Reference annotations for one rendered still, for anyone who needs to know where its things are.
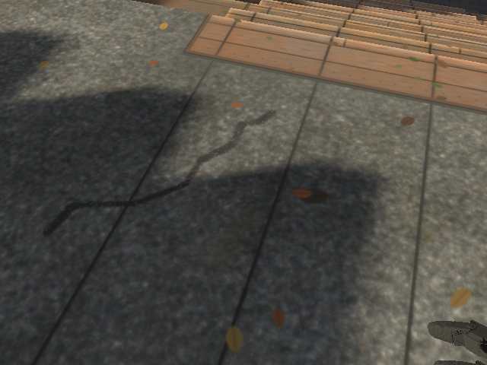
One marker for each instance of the right robot hand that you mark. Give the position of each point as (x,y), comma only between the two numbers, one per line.
(473,336)

